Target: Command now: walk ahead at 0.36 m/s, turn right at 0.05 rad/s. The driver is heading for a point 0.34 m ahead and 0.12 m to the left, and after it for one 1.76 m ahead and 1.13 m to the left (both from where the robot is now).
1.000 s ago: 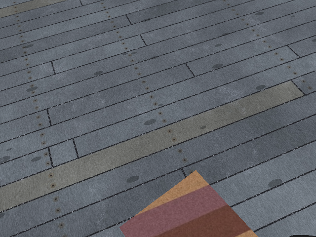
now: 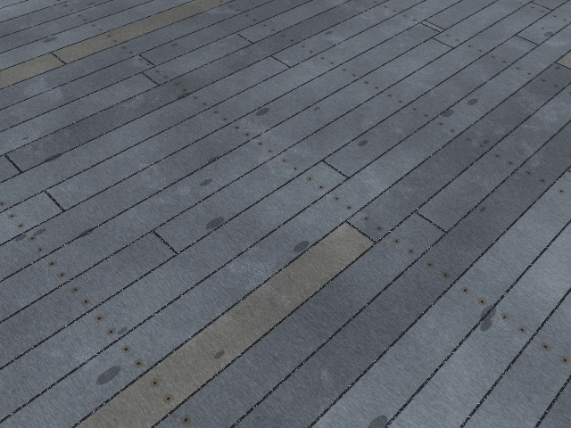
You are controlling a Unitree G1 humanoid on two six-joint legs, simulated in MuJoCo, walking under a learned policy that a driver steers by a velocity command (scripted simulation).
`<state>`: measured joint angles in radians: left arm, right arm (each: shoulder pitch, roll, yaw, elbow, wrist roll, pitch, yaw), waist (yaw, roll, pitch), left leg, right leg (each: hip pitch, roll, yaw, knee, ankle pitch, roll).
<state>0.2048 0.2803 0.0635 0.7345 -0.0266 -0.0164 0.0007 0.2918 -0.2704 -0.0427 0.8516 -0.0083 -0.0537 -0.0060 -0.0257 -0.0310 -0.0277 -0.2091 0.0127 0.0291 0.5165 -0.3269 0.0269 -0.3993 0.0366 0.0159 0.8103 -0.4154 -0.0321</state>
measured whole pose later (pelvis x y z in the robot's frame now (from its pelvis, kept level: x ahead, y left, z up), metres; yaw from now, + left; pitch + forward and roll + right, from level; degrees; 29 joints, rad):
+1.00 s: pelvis +0.33 -0.01 +0.00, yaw +26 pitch +2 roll -2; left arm 0.05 0.32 0.07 0.77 0.00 0.01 0.03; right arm 0.18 -0.31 -0.07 0.60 0.00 0.02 0.00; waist -0.02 -0.02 0.09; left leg -0.40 -0.06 -0.06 0.46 -0.10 0.06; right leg -0.53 -0.01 0.06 1.03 -0.42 0.06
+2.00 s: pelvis +0.34 -0.01 +0.00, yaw +57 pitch +1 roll -1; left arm 0.15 0.31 0.07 0.76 0.00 0.03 0.02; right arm 0.14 -0.28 -0.04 0.61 -0.01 0.02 -0.01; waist 0.00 -0.02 0.04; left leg -0.26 -0.07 -0.07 0.48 -0.23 0.05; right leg -0.39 -0.04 0.03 0.77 -0.37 0.08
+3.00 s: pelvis +0.40 -0.02 +0.00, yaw +58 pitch -2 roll +0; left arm 0.21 0.25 0.00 0.96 0.00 -0.02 0.01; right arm 0.20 -0.24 -0.05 1.00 0.00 0.02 -0.05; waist 0.00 0.00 0.04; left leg -0.16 -0.01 -0.11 0.44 -0.25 -0.04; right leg -0.16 0.03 -0.01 0.46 -0.27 -0.04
